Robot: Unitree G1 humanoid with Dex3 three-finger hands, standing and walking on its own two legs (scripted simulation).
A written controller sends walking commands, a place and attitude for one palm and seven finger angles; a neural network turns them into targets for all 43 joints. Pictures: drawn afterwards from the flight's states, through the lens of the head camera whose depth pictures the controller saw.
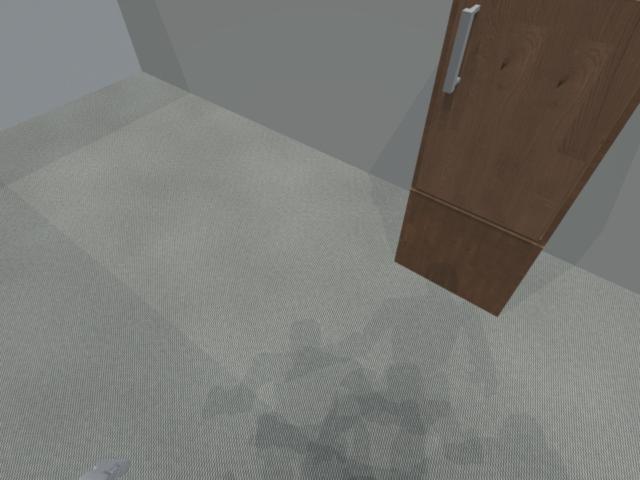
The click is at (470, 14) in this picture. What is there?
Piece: cupboard door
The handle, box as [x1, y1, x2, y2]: [442, 4, 480, 93]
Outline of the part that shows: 480,5 476,4 469,9 465,8 462,10 442,90 450,93 459,81 460,78 457,76 473,14 479,9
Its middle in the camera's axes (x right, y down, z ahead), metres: +0.32 -0.43 +0.88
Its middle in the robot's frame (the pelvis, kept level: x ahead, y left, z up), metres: +0.97 -0.27 +0.11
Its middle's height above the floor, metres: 0.88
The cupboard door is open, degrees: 0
